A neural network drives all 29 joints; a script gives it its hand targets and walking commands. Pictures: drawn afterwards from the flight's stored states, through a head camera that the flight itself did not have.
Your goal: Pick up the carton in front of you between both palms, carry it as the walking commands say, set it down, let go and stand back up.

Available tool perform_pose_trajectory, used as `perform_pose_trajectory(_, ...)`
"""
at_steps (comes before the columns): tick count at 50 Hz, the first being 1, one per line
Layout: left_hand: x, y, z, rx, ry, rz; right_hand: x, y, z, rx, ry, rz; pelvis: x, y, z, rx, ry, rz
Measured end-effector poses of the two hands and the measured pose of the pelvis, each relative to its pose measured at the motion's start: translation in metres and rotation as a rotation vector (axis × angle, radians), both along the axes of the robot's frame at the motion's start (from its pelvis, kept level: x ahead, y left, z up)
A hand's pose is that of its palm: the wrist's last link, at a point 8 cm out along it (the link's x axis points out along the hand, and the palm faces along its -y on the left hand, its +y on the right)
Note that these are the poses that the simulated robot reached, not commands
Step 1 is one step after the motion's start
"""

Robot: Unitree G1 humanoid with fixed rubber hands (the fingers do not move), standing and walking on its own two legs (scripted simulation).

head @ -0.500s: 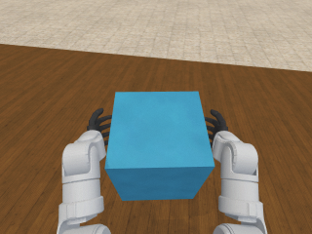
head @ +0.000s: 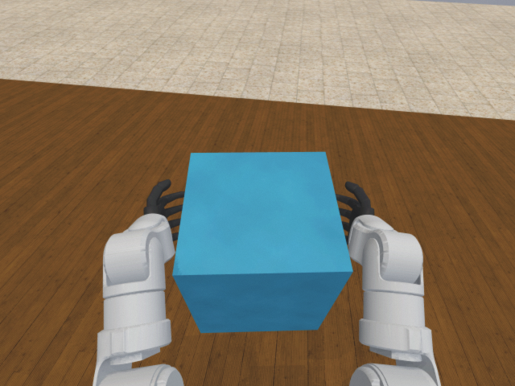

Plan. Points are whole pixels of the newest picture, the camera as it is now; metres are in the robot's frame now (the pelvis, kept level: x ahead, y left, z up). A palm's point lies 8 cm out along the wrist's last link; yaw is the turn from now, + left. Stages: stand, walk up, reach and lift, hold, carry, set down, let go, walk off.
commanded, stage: carry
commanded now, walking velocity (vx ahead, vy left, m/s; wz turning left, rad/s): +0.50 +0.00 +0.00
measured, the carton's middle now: (259, 248) +0.34 +0.00 +0.05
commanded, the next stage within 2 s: none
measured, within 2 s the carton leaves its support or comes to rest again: neither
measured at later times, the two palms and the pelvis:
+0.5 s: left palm (175, 185) +0.42 +0.15 +0.11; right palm (346, 184) +0.43 -0.15 +0.10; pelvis +0.10 -0.01 +0.00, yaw -1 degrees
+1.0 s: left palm (182, 118) +0.71 +0.18 +0.07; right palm (304, 122) +0.69 -0.12 +0.07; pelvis +0.37 +0.05 -0.02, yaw -1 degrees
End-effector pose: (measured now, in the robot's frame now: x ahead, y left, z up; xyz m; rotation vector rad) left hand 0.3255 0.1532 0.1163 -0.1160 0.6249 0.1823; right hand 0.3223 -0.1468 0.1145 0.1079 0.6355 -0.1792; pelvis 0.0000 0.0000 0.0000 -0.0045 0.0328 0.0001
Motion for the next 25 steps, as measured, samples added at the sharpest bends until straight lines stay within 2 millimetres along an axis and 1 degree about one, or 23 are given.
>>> perform_pose_trajectory(3, -0.002, -0.001, 0.000, -0.001, -0.002, -0.001, -0.003, -0.001, 0.000, 0.002, -0.002, -0.003, -0.001, 0.000, -0.001, 0.003, -0.002, -0.003)
perform_pose_trajectory(5, -0.002, -0.002, 0.000, -0.001, -0.003, -0.001, -0.003, -0.002, -0.001, 0.006, -0.003, -0.007, 0.003, 0.000, -0.002, 0.005, -0.001, -0.004)
perform_pose_trajectory(7, 0.002, -0.004, 0.000, 0.001, -0.002, -0.004, 0.000, -0.004, -0.002, 0.008, -0.002, -0.011, 0.008, -0.002, -0.003, 0.008, 0.004, -0.005)
perform_pose_trajectory(10, 0.014, -0.011, -0.001, 0.009, -0.001, -0.011, 0.009, -0.011, -0.005, 0.009, 0.000, -0.014, 0.018, -0.007, -0.005, 0.006, 0.011, -0.005)
perform_pose_trajectory(14, 0.034, -0.022, -0.005, 0.013, -0.002, -0.008, 0.030, -0.022, -0.011, 0.005, 0.000, -0.004, 0.035, -0.016, -0.010, -0.004, 0.022, 0.001)
perform_pose_trajectory(16, 0.042, -0.024, -0.011, 0.009, 0.011, 0.001, 0.042, -0.024, -0.014, 0.001, 0.012, 0.005, 0.043, -0.020, -0.009, 0.007, 0.029, -0.001)
perform_pose_trajectory(18, 0.050, -0.022, -0.015, 0.008, 0.025, 0.011, 0.055, -0.022, -0.015, 0.010, 0.025, 0.008, 0.052, -0.021, -0.005, 0.017, 0.034, -0.010)
perform_pose_trajectory(21, 0.066, -0.017, -0.015, 0.005, 0.023, 0.023, 0.075, -0.017, -0.015, 0.028, 0.023, 0.009, 0.069, -0.020, 0.000, 0.026, 0.040, -0.017)
perform_pose_trajectory(25, 0.099, -0.007, -0.010, 0.004, -0.008, 0.027, 0.108, -0.007, -0.011, 0.027, -0.008, 0.008, 0.098, -0.013, 0.003, 0.023, 0.045, -0.022)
